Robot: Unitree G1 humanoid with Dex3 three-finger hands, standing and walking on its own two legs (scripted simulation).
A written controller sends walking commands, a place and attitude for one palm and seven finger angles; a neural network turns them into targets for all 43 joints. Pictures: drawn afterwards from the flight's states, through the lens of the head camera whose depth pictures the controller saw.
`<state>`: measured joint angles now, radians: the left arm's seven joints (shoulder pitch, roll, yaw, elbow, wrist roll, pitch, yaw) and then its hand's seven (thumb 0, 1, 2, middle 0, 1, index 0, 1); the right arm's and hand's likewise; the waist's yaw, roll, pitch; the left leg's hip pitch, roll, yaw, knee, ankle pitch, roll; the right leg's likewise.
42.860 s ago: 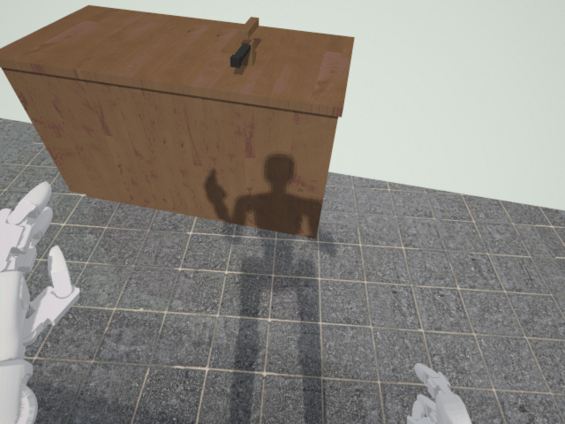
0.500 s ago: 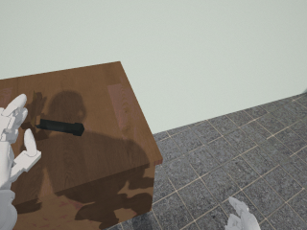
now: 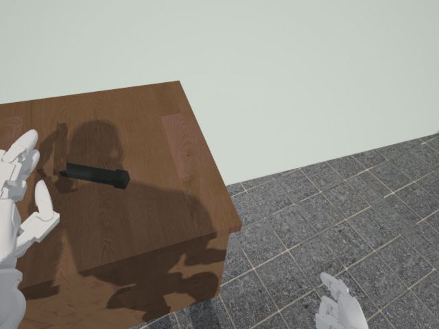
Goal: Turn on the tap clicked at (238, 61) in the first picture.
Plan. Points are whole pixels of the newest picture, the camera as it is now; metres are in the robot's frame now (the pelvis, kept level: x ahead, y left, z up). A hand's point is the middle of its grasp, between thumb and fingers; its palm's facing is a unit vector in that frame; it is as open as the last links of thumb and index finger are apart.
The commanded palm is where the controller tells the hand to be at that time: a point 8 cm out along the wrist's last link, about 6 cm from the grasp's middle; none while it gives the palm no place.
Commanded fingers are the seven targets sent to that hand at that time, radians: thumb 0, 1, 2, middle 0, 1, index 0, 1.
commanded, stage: shuffle to correct the standing spot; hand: left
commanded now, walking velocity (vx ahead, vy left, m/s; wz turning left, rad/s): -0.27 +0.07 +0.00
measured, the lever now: (120, 179) +0.38 +0.24 +0.03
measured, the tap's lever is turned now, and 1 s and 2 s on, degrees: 61 61 61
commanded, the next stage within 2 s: come to a stop and stand still in 0.30 s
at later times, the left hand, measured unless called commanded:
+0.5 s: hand (22, 262) +0.16 +0.25 +0.16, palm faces +0.39 -0.81 -0.45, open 7.4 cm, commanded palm +0.10 +0.29 +0.17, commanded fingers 0.00 0.90 0.90 -0.20 -0.30 -0.20 -0.30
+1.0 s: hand (37, 245) +0.18 +0.25 +0.16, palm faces +0.40 -0.84 -0.37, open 7.4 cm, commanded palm +0.12 +0.28 +0.17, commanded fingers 0.00 0.90 0.90 -0.20 -0.30 -0.20 -0.30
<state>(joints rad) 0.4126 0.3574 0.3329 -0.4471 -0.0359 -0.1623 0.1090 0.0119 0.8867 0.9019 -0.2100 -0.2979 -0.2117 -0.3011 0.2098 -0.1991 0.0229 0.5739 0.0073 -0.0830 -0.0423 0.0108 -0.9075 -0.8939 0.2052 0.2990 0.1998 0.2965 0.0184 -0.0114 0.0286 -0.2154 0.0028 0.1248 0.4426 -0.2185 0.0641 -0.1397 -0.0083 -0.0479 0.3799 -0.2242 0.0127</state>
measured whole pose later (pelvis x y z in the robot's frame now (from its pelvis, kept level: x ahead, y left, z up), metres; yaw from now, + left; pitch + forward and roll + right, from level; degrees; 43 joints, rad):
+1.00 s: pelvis -0.04 +0.00 +0.00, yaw +0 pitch -2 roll -1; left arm 0.42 0.34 0.34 -0.42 -0.01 -0.19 0.12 0.01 0.89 0.90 -0.21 -0.30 -0.21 -0.30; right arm 0.26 -0.20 0.01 0.63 0.01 -0.12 -0.03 0.01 -0.91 -0.89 0.21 0.30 0.20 0.30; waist 0.01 0.00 0.02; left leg -0.20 0.00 0.02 0.48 -0.26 0.02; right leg -0.21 0.00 -0.02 0.42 -0.19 0.01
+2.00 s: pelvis -0.06 +0.01 +0.00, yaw +0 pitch -3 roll +0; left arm 0.34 0.32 0.34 -0.39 -0.02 -0.24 0.11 0.01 0.89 0.90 -0.21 -0.30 -0.21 -0.30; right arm 0.24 -0.20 0.02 0.60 0.00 -0.16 -0.02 0.01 -0.91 -0.89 0.20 0.30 0.20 0.30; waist 0.06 -0.04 0.04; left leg -0.20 -0.01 0.03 0.47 -0.23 0.03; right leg -0.22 -0.02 0.00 0.44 -0.17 0.02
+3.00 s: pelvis -0.02 +0.01 +0.00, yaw -1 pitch -1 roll -1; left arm 0.40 0.34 0.35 -0.48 -0.03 -0.21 0.10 0.01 0.89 0.90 -0.21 -0.30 -0.21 -0.30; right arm 0.18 -0.19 0.02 0.57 0.00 -0.12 -0.02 0.01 -0.91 -0.89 0.21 0.30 0.20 0.30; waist 0.04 -0.04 0.07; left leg -0.18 0.00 0.03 0.46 -0.27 0.03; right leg -0.19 -0.01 0.00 0.39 -0.19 0.03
